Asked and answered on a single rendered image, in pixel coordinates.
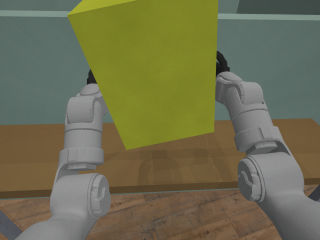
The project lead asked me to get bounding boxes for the right robot hand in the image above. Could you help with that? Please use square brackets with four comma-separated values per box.
[216, 51, 230, 77]

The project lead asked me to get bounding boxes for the right robot upper arm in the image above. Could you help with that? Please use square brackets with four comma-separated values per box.
[237, 152, 320, 240]

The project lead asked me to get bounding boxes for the left robot upper arm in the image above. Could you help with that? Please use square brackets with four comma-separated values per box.
[15, 173, 111, 240]

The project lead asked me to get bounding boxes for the robot left forearm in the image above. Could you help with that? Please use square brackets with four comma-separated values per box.
[50, 83, 109, 213]

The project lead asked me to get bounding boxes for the left robot hand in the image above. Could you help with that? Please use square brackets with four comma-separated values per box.
[86, 69, 97, 85]

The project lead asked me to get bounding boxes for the carton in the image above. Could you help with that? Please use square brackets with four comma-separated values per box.
[67, 0, 219, 150]

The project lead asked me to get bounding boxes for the robot right forearm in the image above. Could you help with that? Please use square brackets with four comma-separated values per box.
[215, 71, 305, 189]

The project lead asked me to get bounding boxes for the table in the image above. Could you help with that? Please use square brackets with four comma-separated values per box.
[0, 118, 320, 240]

